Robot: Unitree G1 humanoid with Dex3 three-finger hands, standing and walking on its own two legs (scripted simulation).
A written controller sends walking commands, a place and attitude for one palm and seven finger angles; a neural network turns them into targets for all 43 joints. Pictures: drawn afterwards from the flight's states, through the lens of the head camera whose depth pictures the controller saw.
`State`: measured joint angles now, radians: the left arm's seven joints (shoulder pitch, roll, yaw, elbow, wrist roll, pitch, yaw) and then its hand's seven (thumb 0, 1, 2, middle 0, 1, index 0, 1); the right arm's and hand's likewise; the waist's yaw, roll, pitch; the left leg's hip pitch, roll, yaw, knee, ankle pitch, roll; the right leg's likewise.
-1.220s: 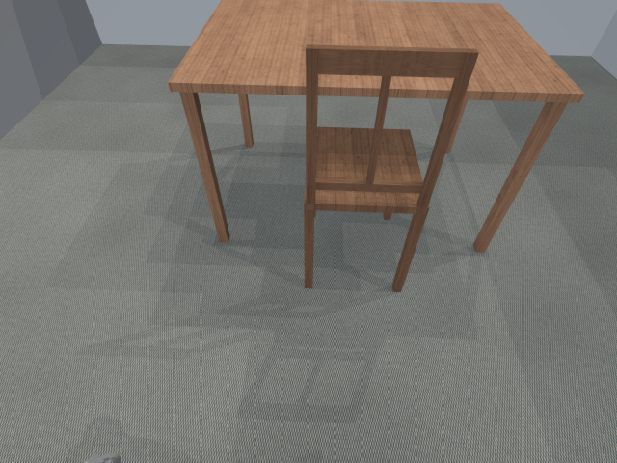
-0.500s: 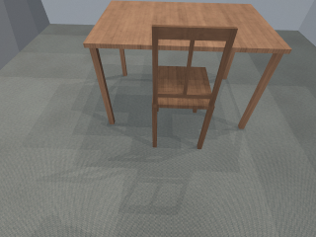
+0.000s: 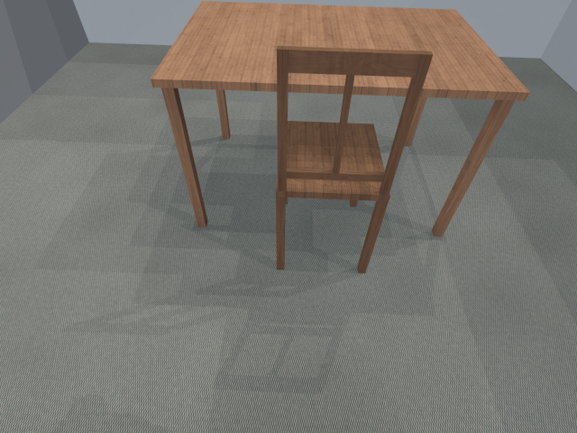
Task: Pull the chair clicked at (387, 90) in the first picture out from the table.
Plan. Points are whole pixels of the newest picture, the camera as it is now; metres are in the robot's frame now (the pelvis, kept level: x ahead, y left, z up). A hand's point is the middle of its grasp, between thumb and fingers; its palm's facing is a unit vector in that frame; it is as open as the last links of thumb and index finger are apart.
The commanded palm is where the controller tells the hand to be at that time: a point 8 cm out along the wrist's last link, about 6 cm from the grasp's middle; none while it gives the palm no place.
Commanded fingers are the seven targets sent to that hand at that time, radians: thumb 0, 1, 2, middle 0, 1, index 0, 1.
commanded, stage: look at it before walking up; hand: left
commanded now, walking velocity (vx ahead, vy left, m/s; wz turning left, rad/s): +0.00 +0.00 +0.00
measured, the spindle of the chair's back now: (342, 128) +0.91 -0.10 -0.07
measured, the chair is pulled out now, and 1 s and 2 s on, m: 0.00 0.00 0.00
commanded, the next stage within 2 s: walk to a spot facing it in 0.22 s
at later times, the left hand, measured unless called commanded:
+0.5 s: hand out of the picture +0.07 +0.24 -0.16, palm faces -0.03 -0.94 -0.33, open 7.4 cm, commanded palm none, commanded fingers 0.00 0.90 0.90 -0.20 -0.30 -0.20 -0.30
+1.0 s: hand out of the picture +0.06 +0.17 -0.16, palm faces -0.22 -0.94 -0.25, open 7.4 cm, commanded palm none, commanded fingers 0.00 0.90 0.90 -0.20 -0.30 -0.20 -0.30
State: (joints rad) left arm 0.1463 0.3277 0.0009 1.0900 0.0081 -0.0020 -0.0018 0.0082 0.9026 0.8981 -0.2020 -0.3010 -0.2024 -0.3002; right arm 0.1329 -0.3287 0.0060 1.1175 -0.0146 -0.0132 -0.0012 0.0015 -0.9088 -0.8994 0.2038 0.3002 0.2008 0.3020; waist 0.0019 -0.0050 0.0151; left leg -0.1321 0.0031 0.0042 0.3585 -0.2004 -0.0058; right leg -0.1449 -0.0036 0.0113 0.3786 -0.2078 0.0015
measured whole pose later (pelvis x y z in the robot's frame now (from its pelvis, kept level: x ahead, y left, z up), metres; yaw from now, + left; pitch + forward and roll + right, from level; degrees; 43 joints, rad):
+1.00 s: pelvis -0.02 -0.01 +0.00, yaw -19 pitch +2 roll +2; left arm 0.30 0.18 0.06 0.93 0.02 0.04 0.00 0.01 0.90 0.90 -0.20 -0.30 -0.20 -0.30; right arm 0.14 -0.23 -0.06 0.94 -0.02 0.05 -0.02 0.00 -0.91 -0.90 0.20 0.30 0.20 0.30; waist 0.05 0.00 0.06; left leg -0.42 0.02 -0.02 0.94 -0.39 -0.06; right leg -0.31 0.09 0.15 0.46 -0.17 -0.06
